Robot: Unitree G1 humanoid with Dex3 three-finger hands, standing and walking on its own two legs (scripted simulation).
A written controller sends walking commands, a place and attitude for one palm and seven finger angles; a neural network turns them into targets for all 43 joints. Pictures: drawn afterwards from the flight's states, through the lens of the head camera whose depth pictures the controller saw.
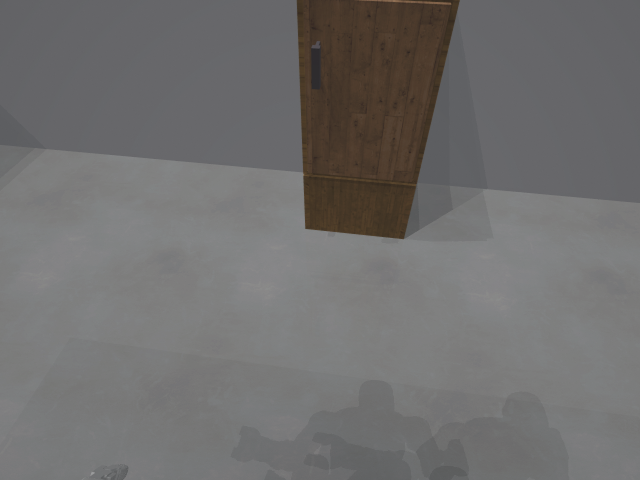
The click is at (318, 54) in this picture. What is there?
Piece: cupboard door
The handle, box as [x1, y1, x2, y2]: [311, 41, 320, 89]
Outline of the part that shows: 317,41 316,44 312,45 311,47 312,88 319,89 320,45 319,41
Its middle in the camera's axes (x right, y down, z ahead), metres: -0.01 -0.52 +1.16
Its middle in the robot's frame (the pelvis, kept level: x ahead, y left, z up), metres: +1.22 +0.08 -0.01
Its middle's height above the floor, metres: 0.76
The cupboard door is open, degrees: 0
